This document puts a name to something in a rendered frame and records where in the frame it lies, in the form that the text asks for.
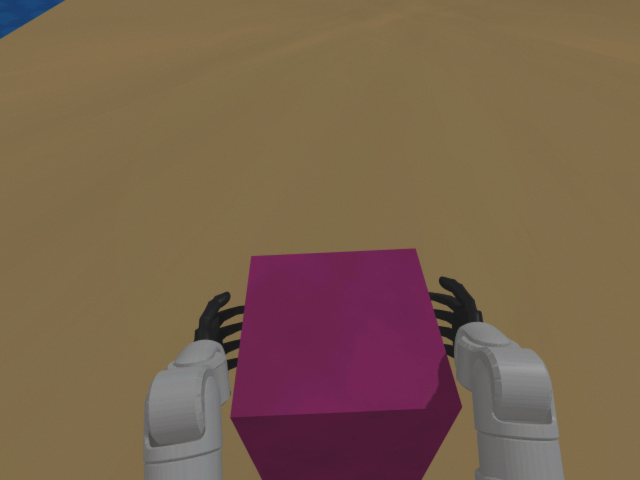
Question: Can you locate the carton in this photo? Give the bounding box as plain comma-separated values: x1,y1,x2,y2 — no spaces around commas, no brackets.
230,248,462,480

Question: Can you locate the robot left hand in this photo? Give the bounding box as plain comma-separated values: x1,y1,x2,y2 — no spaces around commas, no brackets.
194,292,245,371

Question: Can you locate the robot right forearm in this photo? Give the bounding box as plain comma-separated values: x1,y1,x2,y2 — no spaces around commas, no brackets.
454,322,565,480

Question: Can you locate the robot right hand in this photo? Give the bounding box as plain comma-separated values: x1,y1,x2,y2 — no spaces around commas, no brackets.
429,277,483,358

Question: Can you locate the robot left forearm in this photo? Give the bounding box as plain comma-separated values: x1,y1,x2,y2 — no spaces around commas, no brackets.
143,340,231,480

